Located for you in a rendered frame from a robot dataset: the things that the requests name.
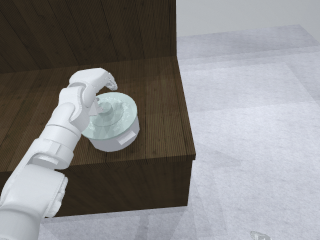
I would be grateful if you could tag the knob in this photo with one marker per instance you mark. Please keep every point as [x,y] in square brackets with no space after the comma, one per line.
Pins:
[107,109]

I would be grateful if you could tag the pot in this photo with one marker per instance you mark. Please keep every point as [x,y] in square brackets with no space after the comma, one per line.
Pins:
[119,142]

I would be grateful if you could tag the lid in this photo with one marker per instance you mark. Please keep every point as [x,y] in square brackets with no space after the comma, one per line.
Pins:
[123,116]

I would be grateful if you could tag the robot left hand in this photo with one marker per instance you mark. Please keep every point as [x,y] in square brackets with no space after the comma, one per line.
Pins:
[98,78]

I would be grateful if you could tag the table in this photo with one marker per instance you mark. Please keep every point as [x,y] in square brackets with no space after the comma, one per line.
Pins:
[44,42]

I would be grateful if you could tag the left robot upper arm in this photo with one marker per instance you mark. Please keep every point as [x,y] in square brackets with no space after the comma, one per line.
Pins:
[37,193]

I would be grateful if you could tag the robot right hand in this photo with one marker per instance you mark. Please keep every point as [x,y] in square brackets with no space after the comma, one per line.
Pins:
[259,236]

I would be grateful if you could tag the left robot forearm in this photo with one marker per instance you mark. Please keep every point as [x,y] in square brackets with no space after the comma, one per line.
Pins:
[54,147]

